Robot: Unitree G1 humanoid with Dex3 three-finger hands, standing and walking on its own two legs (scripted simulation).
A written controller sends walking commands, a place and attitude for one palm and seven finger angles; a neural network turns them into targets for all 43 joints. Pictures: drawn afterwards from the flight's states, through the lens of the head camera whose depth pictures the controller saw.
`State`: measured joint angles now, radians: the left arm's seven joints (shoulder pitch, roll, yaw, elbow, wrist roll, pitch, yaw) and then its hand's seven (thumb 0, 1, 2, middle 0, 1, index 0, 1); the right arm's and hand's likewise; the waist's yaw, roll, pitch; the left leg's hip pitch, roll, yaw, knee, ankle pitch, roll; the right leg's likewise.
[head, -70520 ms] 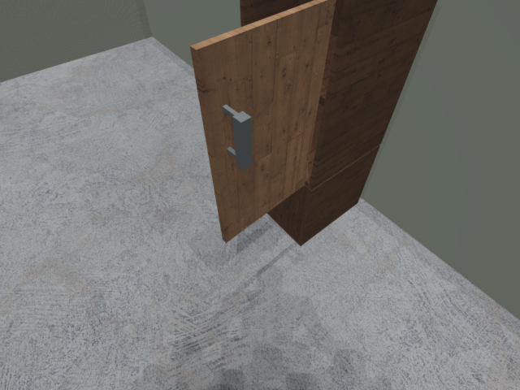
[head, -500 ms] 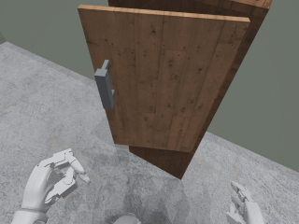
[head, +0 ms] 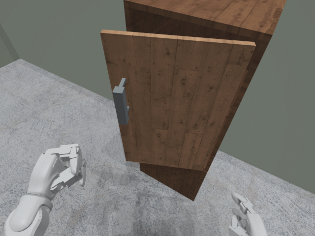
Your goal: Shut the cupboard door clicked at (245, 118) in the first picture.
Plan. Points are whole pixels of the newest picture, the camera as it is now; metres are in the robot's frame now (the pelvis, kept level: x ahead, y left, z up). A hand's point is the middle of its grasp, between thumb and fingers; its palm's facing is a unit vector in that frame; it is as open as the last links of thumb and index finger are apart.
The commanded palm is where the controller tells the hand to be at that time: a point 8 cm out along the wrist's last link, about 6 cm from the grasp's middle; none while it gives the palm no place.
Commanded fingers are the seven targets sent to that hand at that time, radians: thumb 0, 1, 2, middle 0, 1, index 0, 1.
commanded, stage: raise the hand and make a fist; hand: left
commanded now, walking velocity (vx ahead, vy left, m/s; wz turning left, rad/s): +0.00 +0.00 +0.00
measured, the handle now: (123, 101) +0.45 +0.14 +0.10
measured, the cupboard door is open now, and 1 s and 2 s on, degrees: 23 23 23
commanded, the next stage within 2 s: bring the fist close to the handle in 0.34 s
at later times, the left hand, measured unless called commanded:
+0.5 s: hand (86, 177) +0.22 +0.17 +0.10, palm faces -0.03 -1.00 -0.06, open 3.1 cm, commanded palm +0.21 +0.22 +0.10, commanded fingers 0.00 0.90 0.90 -1.30 -1.50 -1.30 -1.50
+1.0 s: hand (110, 149) +0.29 +0.14 +0.10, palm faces -0.05 -1.00 -0.04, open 3.1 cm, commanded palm +0.27 +0.19 +0.10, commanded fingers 0.00 0.90 0.90 -1.30 -1.50 -1.30 -1.50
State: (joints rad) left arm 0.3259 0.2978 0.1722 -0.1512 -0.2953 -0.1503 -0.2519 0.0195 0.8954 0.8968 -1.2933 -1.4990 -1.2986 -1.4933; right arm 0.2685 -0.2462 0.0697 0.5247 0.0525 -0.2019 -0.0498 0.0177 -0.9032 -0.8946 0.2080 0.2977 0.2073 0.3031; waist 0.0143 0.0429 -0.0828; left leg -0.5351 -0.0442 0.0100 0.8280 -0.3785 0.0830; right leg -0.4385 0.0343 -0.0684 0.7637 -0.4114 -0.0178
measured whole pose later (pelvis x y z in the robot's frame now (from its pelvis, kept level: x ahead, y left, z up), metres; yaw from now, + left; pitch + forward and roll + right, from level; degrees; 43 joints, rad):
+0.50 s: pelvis -0.01 -0.01 +0.00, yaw +0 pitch +4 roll -2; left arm 0.34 0.28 0.17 -0.13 -0.30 -0.17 -0.26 0.02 0.90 0.90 -1.30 -1.50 -1.30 -1.50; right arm 0.26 -0.26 0.05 0.54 0.05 -0.21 -0.05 0.02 -0.90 -0.89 0.21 0.30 0.21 0.30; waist 0.01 0.05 -0.08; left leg -0.51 -0.04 0.01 0.81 -0.36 0.07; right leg -0.42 0.04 -0.07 0.76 -0.40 -0.03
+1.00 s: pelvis +0.00 -0.02 +0.01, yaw -1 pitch +5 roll -1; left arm 0.07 0.25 0.12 0.08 -0.24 -0.16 -0.18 0.02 0.89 0.90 -1.30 -1.50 -1.30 -1.50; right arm 0.26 -0.26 0.04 0.57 0.05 -0.17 -0.04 0.02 -0.90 -0.89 0.21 0.30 0.21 0.30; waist -0.01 0.04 -0.07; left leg -0.50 -0.03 0.02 0.77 -0.35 0.06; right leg -0.43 0.04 -0.05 0.75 -0.40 -0.04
